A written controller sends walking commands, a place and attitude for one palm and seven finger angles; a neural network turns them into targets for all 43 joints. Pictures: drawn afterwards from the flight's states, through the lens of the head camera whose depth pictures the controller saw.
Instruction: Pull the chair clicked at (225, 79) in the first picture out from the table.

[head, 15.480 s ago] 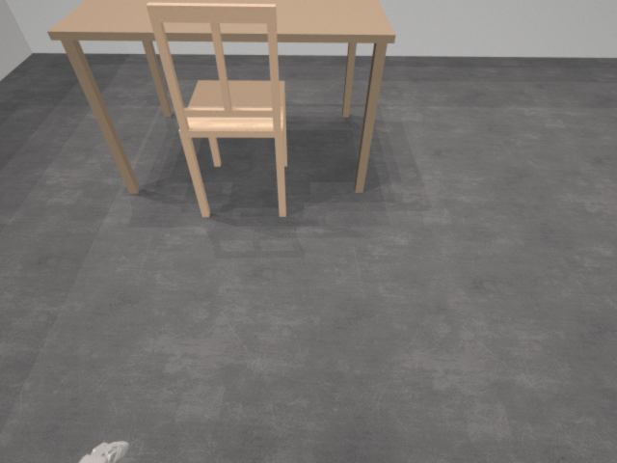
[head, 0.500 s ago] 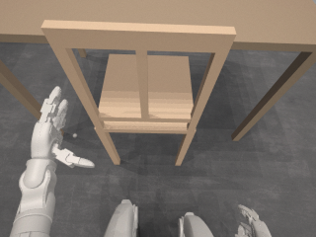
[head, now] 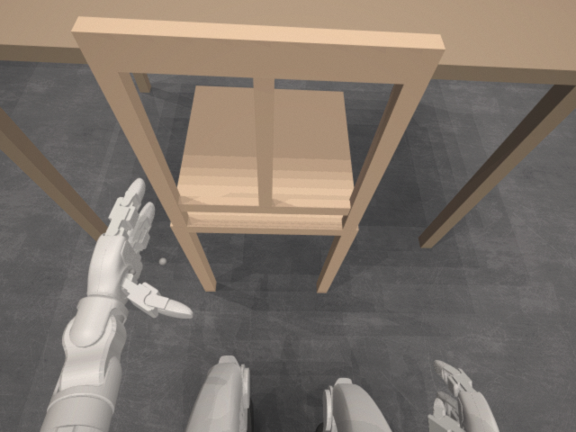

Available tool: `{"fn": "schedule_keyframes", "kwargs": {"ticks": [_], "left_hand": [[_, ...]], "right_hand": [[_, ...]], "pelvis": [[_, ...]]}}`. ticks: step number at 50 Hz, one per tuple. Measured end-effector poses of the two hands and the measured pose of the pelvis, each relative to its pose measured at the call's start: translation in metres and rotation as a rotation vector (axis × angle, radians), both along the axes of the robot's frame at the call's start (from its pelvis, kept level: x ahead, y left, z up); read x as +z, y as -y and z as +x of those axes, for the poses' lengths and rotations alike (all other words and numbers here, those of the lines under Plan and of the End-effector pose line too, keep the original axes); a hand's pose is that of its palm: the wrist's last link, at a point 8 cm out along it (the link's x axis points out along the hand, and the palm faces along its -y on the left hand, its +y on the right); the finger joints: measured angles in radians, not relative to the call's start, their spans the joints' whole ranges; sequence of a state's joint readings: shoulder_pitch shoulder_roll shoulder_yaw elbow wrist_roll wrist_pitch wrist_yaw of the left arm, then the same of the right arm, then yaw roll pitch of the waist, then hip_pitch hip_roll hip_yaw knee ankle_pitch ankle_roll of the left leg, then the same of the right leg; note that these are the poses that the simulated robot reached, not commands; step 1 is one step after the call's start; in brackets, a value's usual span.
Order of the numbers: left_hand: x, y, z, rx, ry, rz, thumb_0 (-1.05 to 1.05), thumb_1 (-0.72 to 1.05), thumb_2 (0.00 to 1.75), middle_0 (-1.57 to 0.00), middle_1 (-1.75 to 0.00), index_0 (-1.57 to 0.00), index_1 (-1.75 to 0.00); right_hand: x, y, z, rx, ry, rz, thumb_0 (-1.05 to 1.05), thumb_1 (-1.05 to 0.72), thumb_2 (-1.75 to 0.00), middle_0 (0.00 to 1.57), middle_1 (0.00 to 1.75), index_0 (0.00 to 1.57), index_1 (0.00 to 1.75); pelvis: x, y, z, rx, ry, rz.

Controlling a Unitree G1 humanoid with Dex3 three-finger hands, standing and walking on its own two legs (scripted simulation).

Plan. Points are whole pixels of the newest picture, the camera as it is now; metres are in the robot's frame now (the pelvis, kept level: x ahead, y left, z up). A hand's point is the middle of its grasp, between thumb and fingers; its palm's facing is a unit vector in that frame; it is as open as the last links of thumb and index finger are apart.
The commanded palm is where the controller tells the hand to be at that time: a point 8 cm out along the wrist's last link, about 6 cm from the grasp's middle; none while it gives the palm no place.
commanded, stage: push the fingers through the gap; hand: left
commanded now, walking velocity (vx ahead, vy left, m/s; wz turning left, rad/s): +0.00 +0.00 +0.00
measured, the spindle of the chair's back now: (264, 152) +0.50 +0.05 +0.03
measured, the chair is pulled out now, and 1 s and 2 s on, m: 0.00 -0.04 -0.05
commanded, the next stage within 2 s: hook a spindle and tug to test in 1.60 s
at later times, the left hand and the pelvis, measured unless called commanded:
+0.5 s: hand (163, 223) +0.38 +0.18 +0.02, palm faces +0.03 -1.00 -0.06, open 16.8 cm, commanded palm +0.37 +0.24 +0.03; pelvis +0.00 +0.00 +0.00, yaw +0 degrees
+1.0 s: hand (153, 189) +0.44 +0.21 +0.02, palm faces +0.05 -1.00 -0.03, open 16.9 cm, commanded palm +0.42 +0.24 +0.02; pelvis -0.02 +0.00 -0.02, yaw +0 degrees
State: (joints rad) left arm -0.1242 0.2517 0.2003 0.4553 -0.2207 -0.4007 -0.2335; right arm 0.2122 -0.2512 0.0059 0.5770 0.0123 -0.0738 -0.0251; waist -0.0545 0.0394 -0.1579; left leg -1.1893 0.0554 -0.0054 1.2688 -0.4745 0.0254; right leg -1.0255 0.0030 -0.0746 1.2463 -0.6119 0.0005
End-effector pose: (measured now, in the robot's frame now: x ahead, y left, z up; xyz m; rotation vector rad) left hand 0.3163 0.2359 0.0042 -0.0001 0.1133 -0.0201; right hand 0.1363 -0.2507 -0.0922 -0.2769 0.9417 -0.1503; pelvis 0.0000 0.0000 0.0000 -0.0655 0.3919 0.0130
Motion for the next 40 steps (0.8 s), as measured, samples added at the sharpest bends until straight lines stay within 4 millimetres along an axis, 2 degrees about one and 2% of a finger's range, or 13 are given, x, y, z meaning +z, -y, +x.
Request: {"fn": "schedule_keyframes", "kwargs": {"ticks": [3,6,11,14,20,30,40], "left_hand": [[0.023,0.009,-0.005,0.001,0.117,0.026,-0.01,-0.50,0.30,-0.06,-0.08,-0.06,-0.08],[0.037,0.001,0.004,0.045,0.201,0.065,-0.01,-0.50,0.30,-0.06,-0.08,-0.07,-0.08],[0.023,-0.017,0.030,0.081,0.113,0.068,-0.01,-0.50,0.30,-0.06,-0.08,-0.07,-0.08],[0.014,-0.013,0.034,0.041,0.046,0.047,-0.01,-0.50,0.30,-0.06,-0.08,-0.06,-0.08],[0.024,0.005,0.039,0.016,0.094,0.033,-0.01,-0.50,0.30,-0.06,-0.08,-0.07,-0.08],[0.020,-0.011,0.054,0.055,0.123,0.068,-0.01,-0.50,0.30,-0.13,-0.12,-0.10,-0.10],[0.021,-0.018,0.073,0.067,0.114,0.035,-0.01,-0.50,0.30,-0.09,-0.10,-0.10,-0.10]], "right_hand": [[0.002,-0.002,-0.002,0.002,-0.005,-0.006,0.01,-0.90,-0.90,0.20,0.30,0.20,0.30],[-0.001,-0.004,-0.004,0.019,-0.021,-0.003,0.01,-0.90,-0.90,0.20,0.30,0.20,0.30],[-0.009,-0.003,-0.008,0.014,-0.048,0.004,0.01,-0.90,-0.90,0.20,0.30,0.20,0.30],[-0.008,-0.001,-0.012,-0.007,-0.057,0.004,0.01,-0.90,-0.90,0.20,0.30,0.20,0.30],[-0.004,0.004,-0.022,-0.026,-0.083,-0.010,0.01,-0.90,-0.90,0.20,0.30,0.20,0.30],[-0.013,0.013,-0.037,-0.032,-0.142,-0.026,0.00,-0.90,-0.90,0.20,0.30,0.20,0.30],[-0.020,0.017,-0.057,-0.040,-0.191,-0.038,0.00,-0.90,-0.90,0.20,0.30,0.20,0.30]], "pelvis": [[0.003,-0.001,0.001,-0.004,0.006,0.002],[0.001,0.000,0.001,0.000,0.005,0.004],[-0.004,0.002,-0.003,0.007,-0.001,0.000],[-0.002,0.001,-0.002,0.005,-0.003,-0.003],[0.004,0.000,0.002,-0.005,-0.004,0.002],[-0.004,0.006,-0.004,0.000,-0.008,0.001],[-0.009,0.008,-0.011,0.004,-0.020,-0.006]]}}
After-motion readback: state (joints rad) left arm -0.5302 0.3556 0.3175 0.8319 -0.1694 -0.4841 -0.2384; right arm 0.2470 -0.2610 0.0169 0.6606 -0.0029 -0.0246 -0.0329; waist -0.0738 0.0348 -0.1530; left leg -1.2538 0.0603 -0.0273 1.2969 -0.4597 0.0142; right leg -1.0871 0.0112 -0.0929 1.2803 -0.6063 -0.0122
